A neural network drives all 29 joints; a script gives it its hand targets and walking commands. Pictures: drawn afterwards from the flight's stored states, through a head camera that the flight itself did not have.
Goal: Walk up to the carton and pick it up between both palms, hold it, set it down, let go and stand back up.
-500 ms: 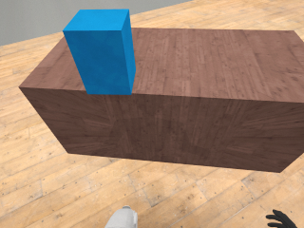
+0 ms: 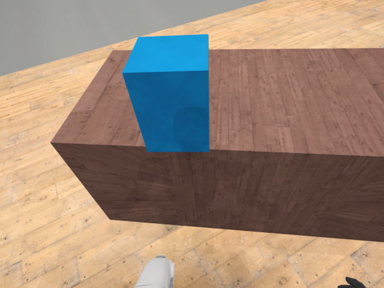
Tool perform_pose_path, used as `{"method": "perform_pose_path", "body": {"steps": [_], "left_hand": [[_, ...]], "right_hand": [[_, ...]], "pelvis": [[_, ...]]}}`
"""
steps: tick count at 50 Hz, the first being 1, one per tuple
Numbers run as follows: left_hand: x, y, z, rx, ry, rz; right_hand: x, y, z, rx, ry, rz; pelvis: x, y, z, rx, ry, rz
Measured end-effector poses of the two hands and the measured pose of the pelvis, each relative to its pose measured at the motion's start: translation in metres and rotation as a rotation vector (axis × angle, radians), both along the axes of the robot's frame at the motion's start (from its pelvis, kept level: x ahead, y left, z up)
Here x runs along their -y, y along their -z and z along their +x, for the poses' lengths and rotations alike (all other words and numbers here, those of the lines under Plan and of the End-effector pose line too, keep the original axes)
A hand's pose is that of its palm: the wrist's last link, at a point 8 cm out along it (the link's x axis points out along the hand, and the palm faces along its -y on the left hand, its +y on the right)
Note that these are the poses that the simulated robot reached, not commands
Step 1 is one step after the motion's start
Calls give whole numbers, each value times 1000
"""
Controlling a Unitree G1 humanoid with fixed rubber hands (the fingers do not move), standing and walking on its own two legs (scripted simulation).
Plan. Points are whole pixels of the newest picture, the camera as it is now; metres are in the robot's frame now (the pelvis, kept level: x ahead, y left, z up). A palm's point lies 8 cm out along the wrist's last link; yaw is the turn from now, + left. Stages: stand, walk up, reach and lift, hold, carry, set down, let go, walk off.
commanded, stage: walk up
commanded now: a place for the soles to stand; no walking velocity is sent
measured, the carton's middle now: (175, 97) +0.61 +0.06 +0.05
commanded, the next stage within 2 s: none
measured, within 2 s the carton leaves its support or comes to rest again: neither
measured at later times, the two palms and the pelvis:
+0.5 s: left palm (17, 265) +0.21 +0.43 -0.11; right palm out of the picture +0.10 -0.19 -0.10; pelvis +0.10 +0.13 +0.00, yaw -5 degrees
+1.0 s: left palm (36, 246) +0.24 +0.39 -0.09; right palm out of the picture +0.16 -0.23 -0.06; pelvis +0.09 +0.10 +0.03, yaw -6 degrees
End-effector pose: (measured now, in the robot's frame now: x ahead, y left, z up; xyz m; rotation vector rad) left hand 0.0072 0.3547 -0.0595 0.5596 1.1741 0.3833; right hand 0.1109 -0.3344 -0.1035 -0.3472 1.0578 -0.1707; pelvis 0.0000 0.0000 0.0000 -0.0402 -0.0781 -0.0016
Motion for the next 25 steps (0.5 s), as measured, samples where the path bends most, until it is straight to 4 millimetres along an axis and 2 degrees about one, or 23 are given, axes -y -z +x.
{"method": "perform_pose_path", "body": {"steps": [3,5,7,10,13,16,20,25], "left_hand": [[-46,9,15,-24,-3,14],[-75,19,32,-27,3,28],[-94,28,53,-12,8,32],[-110,36,91,17,45,10],[-111,40,128,46,94,-32],[-104,47,156,46,145,-79],[-90,51,178,31,156,-163],[-80,53,200,21,131,-252]], "right_hand": [[-31,-3,40,69,-30,-11],[-49,1,56,109,-39,-32],[-66,7,59,121,-19,-35],[-91,14,50,90,29,-17],[-111,19,33,37,61,-12],[-123,25,13,-23,106,-17],[-136,23,-5,-109,161,-34],[-149,1,-8,-159,184,-55]], "pelvis": [[-35,11,17,-5,1,12],[-58,23,27,2,5,38],[-76,31,34,5,16,30],[-92,33,44,15,40,41],[-103,31,52,15,61,67],[-111,28,62,6,77,77],[-121,18,77,-5,76,20],[-129,0,97,-34,77,40]]}}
